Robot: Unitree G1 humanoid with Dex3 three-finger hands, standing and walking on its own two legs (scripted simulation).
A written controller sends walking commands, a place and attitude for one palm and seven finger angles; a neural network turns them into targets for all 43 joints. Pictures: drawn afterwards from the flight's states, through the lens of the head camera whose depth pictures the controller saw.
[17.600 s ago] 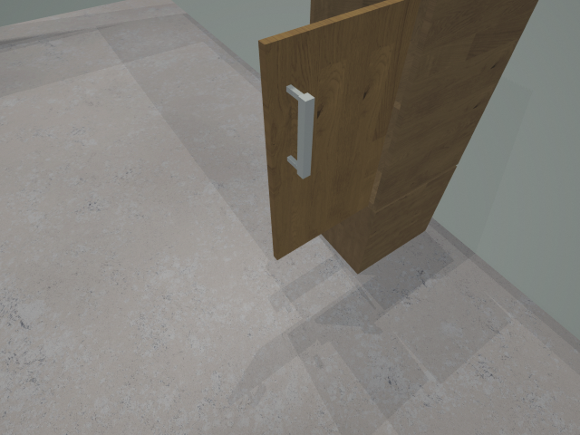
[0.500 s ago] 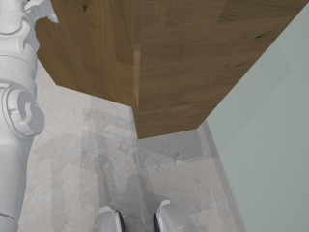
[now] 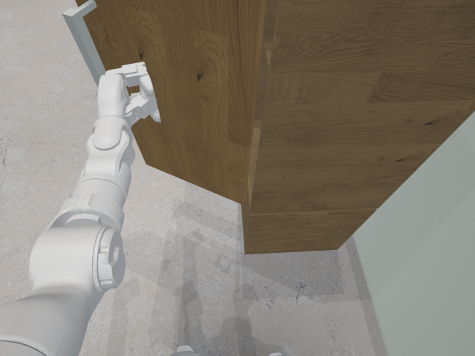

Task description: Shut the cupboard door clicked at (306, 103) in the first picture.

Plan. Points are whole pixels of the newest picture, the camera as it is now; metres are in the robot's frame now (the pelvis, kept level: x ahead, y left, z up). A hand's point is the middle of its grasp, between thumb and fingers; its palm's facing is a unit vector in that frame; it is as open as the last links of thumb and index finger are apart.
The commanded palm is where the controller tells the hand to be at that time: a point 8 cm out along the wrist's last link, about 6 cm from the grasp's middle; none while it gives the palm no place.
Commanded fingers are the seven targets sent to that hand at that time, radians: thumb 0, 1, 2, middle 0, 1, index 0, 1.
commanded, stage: draw the hand back to the body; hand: left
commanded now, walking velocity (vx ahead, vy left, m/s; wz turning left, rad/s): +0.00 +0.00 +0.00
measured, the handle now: (99, 53) +0.65 +0.21 +0.12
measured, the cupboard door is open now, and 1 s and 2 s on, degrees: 62 62 62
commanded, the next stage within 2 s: step back with the hand held close in 1.64 s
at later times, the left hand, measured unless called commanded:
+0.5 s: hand (98, 153) +0.38 +0.16 +0.16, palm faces +0.03 -1.00 -0.04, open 3.1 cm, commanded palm +0.34 +0.20 +0.16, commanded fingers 0.00 0.90 0.90 -1.22 -1.41 -1.22 -1.41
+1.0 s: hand out of the picture +0.24 +0.24 +0.18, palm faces +0.35 -0.89 -0.28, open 4.2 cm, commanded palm +0.19 +0.27 +0.20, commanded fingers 0.00 0.90 0.90 -0.53 -0.66 -0.53 -0.66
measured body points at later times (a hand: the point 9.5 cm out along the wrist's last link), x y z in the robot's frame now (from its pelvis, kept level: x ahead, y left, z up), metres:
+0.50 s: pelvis -0.02 -0.01 +0.02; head -0.01 -0.03 +0.47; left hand +0.37 +0.21 +0.16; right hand +0.06 -0.27 -0.11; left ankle +0.00 +0.12 -0.70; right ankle -0.06 -0.11 -0.70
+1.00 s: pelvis -0.02 +0.00 +0.04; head -0.04 -0.03 +0.49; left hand +0.21 +0.28 +0.20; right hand +0.17 -0.21 -0.05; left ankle +0.00 +0.12 -0.70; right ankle -0.06 -0.11 -0.70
